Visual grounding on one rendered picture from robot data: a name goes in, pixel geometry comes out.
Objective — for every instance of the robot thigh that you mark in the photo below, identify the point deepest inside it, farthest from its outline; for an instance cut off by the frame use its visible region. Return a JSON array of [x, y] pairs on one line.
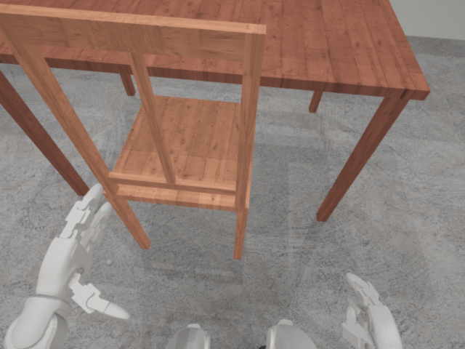
[[190, 338], [288, 337]]

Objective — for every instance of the robot right hand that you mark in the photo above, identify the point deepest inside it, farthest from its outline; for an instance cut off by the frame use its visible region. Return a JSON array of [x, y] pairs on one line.
[[376, 319]]

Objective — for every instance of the robot left forearm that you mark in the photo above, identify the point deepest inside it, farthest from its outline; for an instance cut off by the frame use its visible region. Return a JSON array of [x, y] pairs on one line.
[[42, 324]]

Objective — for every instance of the robot right thigh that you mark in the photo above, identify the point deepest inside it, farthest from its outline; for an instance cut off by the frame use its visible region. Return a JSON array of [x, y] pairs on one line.
[[288, 337]]

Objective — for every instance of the table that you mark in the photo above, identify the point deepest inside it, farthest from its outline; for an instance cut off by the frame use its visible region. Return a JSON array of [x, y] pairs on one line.
[[355, 47]]

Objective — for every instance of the robot left hand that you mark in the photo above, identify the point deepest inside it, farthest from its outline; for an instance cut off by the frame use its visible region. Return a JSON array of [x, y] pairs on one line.
[[72, 250]]

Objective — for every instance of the robot left thigh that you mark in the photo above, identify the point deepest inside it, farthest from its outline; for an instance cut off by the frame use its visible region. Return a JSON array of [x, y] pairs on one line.
[[190, 338]]

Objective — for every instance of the chair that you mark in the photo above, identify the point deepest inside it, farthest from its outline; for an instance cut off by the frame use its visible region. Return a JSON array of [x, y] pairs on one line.
[[179, 151]]

